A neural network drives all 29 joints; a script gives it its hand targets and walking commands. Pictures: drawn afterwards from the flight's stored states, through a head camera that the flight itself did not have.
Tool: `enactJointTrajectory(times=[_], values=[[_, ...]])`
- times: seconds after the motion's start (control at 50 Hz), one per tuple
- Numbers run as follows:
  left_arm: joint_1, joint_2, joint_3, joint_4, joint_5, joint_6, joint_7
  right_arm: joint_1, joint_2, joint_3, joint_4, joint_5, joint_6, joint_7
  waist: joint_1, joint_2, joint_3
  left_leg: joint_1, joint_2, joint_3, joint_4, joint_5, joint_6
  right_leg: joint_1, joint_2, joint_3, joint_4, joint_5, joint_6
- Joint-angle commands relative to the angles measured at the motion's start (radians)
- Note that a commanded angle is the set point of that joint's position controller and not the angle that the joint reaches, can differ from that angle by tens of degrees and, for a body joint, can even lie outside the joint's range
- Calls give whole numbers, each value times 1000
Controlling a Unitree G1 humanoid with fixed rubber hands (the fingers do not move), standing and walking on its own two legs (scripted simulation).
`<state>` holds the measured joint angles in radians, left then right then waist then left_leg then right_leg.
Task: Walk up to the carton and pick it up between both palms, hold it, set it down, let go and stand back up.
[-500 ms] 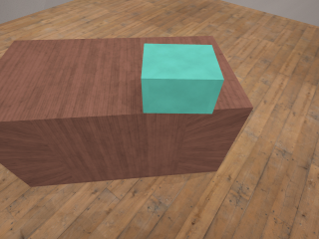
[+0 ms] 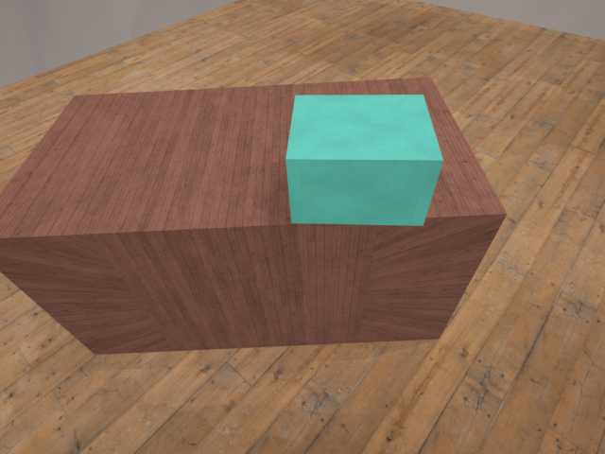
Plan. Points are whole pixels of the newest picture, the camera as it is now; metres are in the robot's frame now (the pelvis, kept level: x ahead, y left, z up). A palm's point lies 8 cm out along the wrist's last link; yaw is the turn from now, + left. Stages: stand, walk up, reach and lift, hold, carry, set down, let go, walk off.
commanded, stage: walk up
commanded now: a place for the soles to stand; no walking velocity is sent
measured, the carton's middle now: (357, 158) +0.73 -0.11 -0.03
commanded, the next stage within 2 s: none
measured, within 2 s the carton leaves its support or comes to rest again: neither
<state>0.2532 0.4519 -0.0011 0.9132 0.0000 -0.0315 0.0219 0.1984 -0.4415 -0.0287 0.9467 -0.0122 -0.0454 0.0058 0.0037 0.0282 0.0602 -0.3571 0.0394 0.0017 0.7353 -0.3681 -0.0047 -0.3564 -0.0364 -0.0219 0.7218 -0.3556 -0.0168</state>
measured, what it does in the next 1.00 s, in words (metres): walks ahead: right foot, then left foot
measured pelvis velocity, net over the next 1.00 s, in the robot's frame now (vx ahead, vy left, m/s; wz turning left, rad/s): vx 0.20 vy -0.10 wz -0.05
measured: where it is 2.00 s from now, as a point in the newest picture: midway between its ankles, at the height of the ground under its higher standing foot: (363, 434)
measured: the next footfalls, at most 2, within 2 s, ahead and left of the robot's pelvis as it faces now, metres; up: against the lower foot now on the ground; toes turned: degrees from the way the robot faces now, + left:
right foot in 0.24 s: +0.14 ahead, -0.17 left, +0.00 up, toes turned -4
left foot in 0.74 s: +0.28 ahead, +0.06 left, +0.00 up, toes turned +4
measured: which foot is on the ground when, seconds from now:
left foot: down 0.00-0.26, up 0.28-0.72, down 0.74-1.00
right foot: down 0.00-0.06, up 0.08-0.22, down 0.24-0.76, up 0.78-1.00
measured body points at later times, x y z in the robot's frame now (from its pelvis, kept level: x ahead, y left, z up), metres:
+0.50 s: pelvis +0.07 -0.09 +0.02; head +0.05 -0.11 +0.47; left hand +0.15 +0.25 -0.06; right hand +0.14 -0.44 -0.09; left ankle +0.08 +0.08 -0.64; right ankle +0.10 -0.17 -0.72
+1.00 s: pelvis +0.20 -0.10 +0.01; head +0.23 -0.07 +0.45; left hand +0.31 +0.21 -0.12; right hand +0.23 -0.46 -0.07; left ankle +0.24 +0.05 -0.71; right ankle +0.27 -0.24 -0.69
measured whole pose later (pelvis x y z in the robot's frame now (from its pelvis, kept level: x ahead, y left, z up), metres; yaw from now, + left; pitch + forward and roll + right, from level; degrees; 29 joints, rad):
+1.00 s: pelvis +0.20 -0.10 +0.01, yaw -3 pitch +1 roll +2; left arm 0.25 0.45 0.00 0.86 0.00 0.00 -0.06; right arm 0.27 -0.48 -0.03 0.90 -0.01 -0.10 -0.01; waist -0.07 -0.10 0.04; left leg -0.35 0.06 0.10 0.61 -0.27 0.00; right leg -0.58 -0.08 0.04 0.89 -0.42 -0.06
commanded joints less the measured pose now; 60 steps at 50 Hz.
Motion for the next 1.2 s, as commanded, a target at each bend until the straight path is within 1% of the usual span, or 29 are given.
enactJointTrajectory(times=[0.0,0.04,0.06,0.08,0.16,0.18,0.22,0.24,0.26,0.28,0.34,0.36,0.44,0.54,0.62,0.68,0.72,0.74,0.76,0.8,0.82,0.88,1.0,1.06,1.08,1.1,1.12,1.14,1.18], values=[[-62,222,106,-91,34,-18,-43,102,-276,-76,-12,-2,-34,0,-35,-48,-190,181,133,-241,-262,-205,143,-35,-45,124,-40,-151,-76],[-162,183,89,-127,54,1,-63,191,-377,-127,5,-11,-45,-7,-109,118,-55,381,356,-593,-508,-599,256,-464,-2,27,261,-243,-28],[-157,206,98,-132,58,3,-65,193,-392,-138,1,-3,-46,-9,-107,101,-36,379,399,-641,-511,-577,283,-521,-25,93,310,-210,-22],[-160,226,101,-130,59,-6,-70,172,-370,-133,-10,0,-48,-13,-105,4,-51,393,407,-619,-470,-481,292,-513,-56,107,289,-186,-26],[-89,190,106,-126,40,-34,-80,92,-327,-111,-30,-6,-55,-8,-44,90,-94,261,301,-329,-320,7,240,-263,-54,57,62,-152,-17],[-4,174,116,-103,37,-37,-82,66,-322,-105,-32,-11,-51,-1,-9,150,-134,190,274,-238,-265,57,207,-130,-35,17,-5,-81,-17],[210,189,144,-33,31,-43,-69,-7,-248,-71,-60,-11,-43,-2,116,21,-223,-69,159,-74,41,136,117,293,17,-3,-139,52,-35],[312,278,175,5,29,-43,-58,36,-156,-39,-62,-4,-41,3,158,-275,-256,-255,35,26,316,-15,67,454,-92,226,-272,-148,-62],[245,315,174,-50,41,-42,-49,20,-123,-21,-80,-1,-40,1,123,-361,-155,-505,-85,42,433,-216,30,458,-250,619,-428,-409,-158],[192,335,170,-71,36,-32,-54,-34,-230,-49,-67,1,-29,-9,120,-235,-86,-528,-30,-52,476,-211,34,358,-334,768,-546,-608,-211],[7,286,148,-82,16,-24,-51,49,-271,-65,-4,9,-8,1,13,-83,137,-341,40,-60,458,-4,43,-7,-265,582,-618,-575,-75],[-23,274,144,-87,13,-22,-54,68,-266,-75,-6,14,-3,7,-7,-134,205,-281,48,-56,422,46,34,-99,-205,475,-629,-528,-44],[-17,257,126,-80,10,-24,-64,77,-244,-79,-10,13,4,15,4,-173,154,-213,46,-7,273,112,6,21,-118,326,-591,-352,-89],[68,240,119,-80,10,-20,-75,-27,-207,-57,-86,15,-20,18,79,-197,97,-250,43,5,15,46,0,240,-143,280,-519,-219,-201],[78,262,123,-95,12,-7,-77,-18,-211,-62,-95,7,-44,9,86,-178,10,-172,18,43,-114,8,19,338,-199,295,-427,20,-207],[-32,211,93,-110,5,8,-78,122,-188,-81,-61,7,-72,-8,-23,-84,-25,157,-35,95,-334,212,29,102,-138,147,-195,250,-161],[-37,113,58,-128,9,0,-80,332,-295,-123,-25,-15,-74,-33,-123,78,-202,547,151,-168,-365,122,95,-127,-5,19,171,184,-70],[-22,95,54,-160,18,2,-82,360,-368,-137,-53,-10,-76,-46,-117,130,-231,640,364,-547,-429,-48,169,-331,107,47,307,-156,-22],[11,179,82,-113,27,19,-76,279,-381,-138,-75,1,-75,-49,-91,54,-198,535,428,-651,-485,-275,235,-384,50,97,405,-167,-28],[-40,231,95,-101,21,23,-84,173,-345,-124,-101,9,-73,-42,-57,-18,-25,287,384,-552,-512,-336,251,-372,-13,176,411,-120,-24],[4,200,92,-104,23,17,-89,128,-328,-115,-108,2,-76,-41,-24,96,-19,305,348,-422,-488,-275,237,-392,-26,153,370,-105,-25],[39,173,92,-92,27,15,-98,132,-293,-99,-89,1,-83,-31,-26,94,-88,303,271,-201,-423,24,212,-308,-63,89,235,-31,12],[21,166,116,-105,33,0,-110,56,-330,-106,-103,-11,-76,-16,4,191,-108,33,290,-98,-343,-87,196,-69,-62,-18,43,57,-19],[140,172,123,-32,30,-12,-75,76,-237,-68,-98,-10,-54,-8,40,3,-207,-95,182,32,-47,-3,132,230,-5,-35,-116,120,-22],[198,192,135,-28,32,-17,-63,99,-185,-51,-95,-19,-47,-13,70,-69,-225,-127,120,88,120,-4,104,283,-1,17,-165,31,-35],[222,278,151,-33,32,-25,-49,104,-112,-24,-116,-11,-43,-9,74,-288,-157,-292,0,88,311,-120,46,288,-211,417,-328,-25,-97],[148,320,152,-71,30,-24,-44,97,-154,-25,-115,-1,-32,-15,49,-304,-101,-430,-53,38,374,-217,37,282,-314,662,-453,-182,-173],[119,328,153,-72,15,-18,-49,79,-241,-49,-94,-2,-28,-24,50,-221,-82,-368,9,-7,406,-215,40,198,-341,675,-455,-287,-237],[55,259,124,-73,-1,-25,-46,87,-246,-59,-64,-2,-22,-16,23,-144,59,-361,33,-49,406,-93,44,97,-263,533,-471,-253,-187]])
